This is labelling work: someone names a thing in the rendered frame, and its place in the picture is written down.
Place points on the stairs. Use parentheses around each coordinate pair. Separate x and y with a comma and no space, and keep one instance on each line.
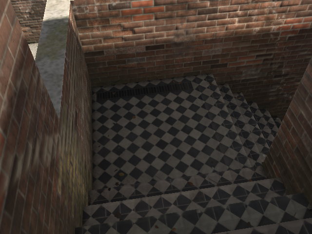
(241,201)
(255,127)

